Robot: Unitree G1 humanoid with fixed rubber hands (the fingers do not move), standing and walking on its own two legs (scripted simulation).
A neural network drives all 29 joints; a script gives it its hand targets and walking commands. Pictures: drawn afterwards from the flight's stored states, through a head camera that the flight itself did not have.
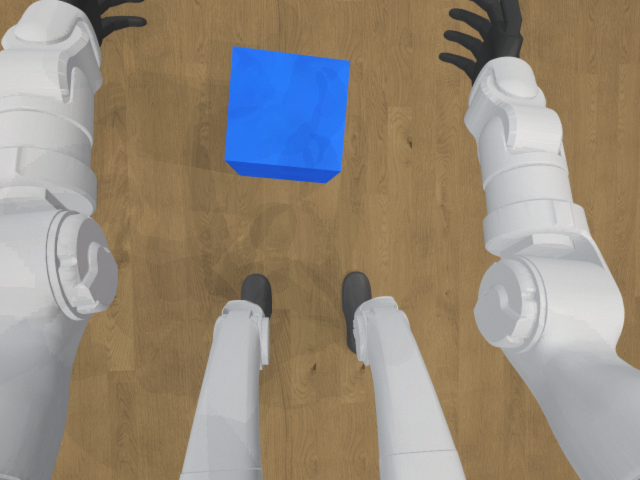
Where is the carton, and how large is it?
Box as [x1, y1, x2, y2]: [225, 46, 349, 182]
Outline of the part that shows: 233,46 225,160 240,175 316,182 326,182 340,171 349,61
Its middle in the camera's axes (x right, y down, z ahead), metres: -0.07 -0.23 +0.82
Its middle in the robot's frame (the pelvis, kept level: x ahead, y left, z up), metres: +0.56 +0.02 -0.54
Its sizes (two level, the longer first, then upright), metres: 0.210 0.200 0.250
